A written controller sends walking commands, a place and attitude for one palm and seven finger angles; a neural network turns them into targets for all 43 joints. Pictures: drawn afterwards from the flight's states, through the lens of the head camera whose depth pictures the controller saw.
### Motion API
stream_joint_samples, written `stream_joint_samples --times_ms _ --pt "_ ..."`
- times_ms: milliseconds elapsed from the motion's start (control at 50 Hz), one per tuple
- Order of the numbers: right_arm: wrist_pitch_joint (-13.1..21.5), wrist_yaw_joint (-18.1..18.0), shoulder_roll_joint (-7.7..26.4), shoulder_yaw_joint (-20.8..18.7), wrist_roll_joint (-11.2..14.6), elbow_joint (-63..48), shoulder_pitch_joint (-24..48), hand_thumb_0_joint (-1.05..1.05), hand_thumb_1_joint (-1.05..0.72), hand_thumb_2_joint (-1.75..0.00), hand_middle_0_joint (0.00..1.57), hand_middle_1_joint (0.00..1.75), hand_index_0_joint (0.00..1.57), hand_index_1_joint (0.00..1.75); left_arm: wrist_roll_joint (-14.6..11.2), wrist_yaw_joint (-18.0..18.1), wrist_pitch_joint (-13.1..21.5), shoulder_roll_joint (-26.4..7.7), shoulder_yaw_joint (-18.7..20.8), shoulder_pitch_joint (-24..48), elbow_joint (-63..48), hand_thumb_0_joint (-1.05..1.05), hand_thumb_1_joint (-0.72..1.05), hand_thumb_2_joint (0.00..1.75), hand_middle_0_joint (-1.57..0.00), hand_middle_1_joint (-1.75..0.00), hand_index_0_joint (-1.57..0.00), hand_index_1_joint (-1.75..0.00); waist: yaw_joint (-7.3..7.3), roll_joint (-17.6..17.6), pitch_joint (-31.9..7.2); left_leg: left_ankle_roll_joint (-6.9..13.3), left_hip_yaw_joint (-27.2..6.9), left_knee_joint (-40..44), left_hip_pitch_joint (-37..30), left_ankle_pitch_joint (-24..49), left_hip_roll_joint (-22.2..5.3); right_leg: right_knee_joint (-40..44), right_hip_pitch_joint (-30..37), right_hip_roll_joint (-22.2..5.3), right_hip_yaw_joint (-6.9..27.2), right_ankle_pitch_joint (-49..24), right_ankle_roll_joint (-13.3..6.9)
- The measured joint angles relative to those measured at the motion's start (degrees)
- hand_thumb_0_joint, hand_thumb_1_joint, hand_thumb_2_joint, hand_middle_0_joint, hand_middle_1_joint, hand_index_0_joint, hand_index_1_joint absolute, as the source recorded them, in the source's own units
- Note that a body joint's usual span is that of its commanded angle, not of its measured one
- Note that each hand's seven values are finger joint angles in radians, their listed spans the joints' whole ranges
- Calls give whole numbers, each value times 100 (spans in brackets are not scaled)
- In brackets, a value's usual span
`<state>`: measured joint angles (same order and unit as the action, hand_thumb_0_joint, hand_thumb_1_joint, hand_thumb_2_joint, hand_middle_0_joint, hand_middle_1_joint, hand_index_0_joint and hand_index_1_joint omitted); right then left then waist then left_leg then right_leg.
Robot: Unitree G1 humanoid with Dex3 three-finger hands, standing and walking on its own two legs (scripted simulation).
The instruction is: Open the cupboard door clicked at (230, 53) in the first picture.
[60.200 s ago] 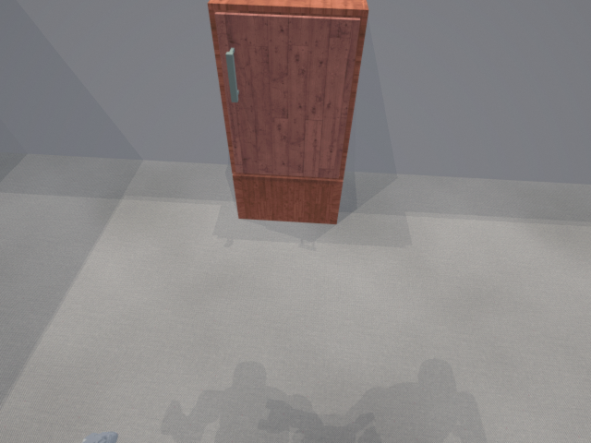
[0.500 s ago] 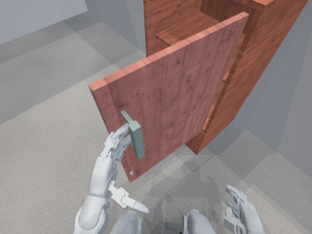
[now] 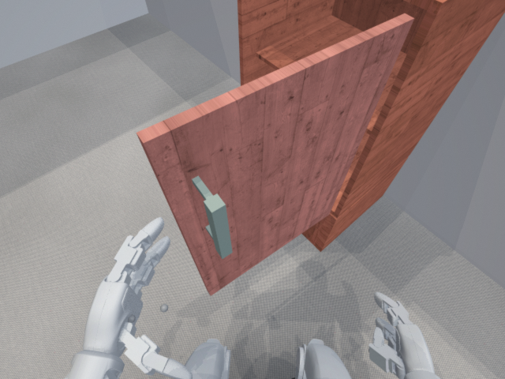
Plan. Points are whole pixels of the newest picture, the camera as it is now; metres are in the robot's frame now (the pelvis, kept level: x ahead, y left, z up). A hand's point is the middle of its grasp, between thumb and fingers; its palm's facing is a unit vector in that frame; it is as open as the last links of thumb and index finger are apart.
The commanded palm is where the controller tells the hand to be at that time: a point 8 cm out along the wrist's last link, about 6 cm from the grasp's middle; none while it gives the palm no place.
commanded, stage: slide the hand sideways off the handle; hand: left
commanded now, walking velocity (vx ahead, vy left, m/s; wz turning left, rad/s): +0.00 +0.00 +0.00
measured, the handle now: (212, 220) +0.33 +0.09 +0.06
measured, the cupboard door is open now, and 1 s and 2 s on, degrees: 85 85 85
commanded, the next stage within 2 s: draw the hand back to the body in 0.08 s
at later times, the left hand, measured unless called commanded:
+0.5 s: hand (111, 312) +0.19 +0.17 +0.11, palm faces -0.05 -1.00 -0.06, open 16.3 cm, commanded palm +0.16 +0.23 +0.12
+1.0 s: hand (16, 270) +0.21 +0.24 +0.18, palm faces +0.27 -0.88 -0.38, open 13.6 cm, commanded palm +0.16 +0.28 +0.21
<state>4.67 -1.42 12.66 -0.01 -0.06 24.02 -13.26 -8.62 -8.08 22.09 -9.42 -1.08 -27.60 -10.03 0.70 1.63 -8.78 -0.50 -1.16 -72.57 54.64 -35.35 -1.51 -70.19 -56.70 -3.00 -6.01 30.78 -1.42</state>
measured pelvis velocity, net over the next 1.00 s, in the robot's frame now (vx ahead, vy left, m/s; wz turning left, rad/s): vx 0.03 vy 0.02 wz -0.01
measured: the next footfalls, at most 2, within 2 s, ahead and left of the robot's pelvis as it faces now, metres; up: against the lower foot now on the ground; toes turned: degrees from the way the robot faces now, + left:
none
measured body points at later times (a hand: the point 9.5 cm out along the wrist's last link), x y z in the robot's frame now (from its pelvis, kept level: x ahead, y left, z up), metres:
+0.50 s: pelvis +0.00 +0.01 +0.03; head +0.04 +0.01 +0.48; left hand +0.19 +0.23 +0.12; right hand +0.18 -0.21 -0.04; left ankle +0.00 +0.12 -0.63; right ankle +0.03 -0.11 -0.63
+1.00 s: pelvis +0.03 +0.02 +0.09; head +0.02 +0.01 +0.54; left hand +0.19 +0.29 +0.21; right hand +0.20 -0.19 +0.01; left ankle +0.00 +0.12 -0.63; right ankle +0.03 -0.11 -0.63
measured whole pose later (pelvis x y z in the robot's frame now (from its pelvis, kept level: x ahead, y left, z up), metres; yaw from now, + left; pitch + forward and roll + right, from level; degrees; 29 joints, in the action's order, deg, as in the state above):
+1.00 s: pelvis +0.03 +0.02 +0.09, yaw +0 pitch +2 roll -2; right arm 6.9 -6.0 12.6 3.5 0.6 29.7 -15.9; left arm -1.8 7.4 0.7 -17.8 8.1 -34.4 -24.6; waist 2.6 3.6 -3.9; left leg 1.4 0.9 -42.2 19.4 -24.9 -0.5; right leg -39.3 -21.2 -2.5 -4.7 19.9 1.1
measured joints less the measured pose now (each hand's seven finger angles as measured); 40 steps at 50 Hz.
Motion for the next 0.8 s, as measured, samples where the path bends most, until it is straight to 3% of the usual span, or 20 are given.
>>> stream_joint_samples --times_ms 160,280,440,700,800 --pt "95 -81 45 -19 44 43 -6 2 -91 -89 20 30 20 30 -339 -394 34 -133 271 -157 -47 -1 -50 30 -15 -30 -15 -31 -14 18 -40 -4 -68 -106 74 -16 -16 -34 -22 16 -62 -6 -4" --pt "97 -107 26 -15 68 11 -22 2 -91 -89 20 30 20 30 -298 -392 -160 -200 210 -93 -255 -1 -50 30 -15 -30 -15 -30 -8 7 -20 26 -50 -145 47 -20 -20 -42 10 23 -42 -31 17" --pt "-12 -166 -78 119 178 -35 -203 2 -91 -89 20 30 20 30 -478 -304 -560 -350 543 -402 -689 -1 -50 30 -15 -30 -15 -30 -54 99 33 71 -29 490 -691 206 -15 645 783 50 -40 -277 78" --pt "256 -227 70 210 241 25 -319 2 -91 -89 20 30 20 30 -729 -534 -911 -561 894 -555 -919 -1 -47 31 -15 -30 -15 -30 -11 122 124 127 0 1240 -1648 427 -7 1473 1783 84 -32 -541 157" --pt "161 -391 10 227 159 131 -312 2 -91 -89 20 30 20 30 233 720 -1710 -779 776 -745 -1377 -1 -36 35 -16 -30 -16 -30 60 115 162 158 102 1799 -2254 595 16 1973 2336 86 57 -700 203"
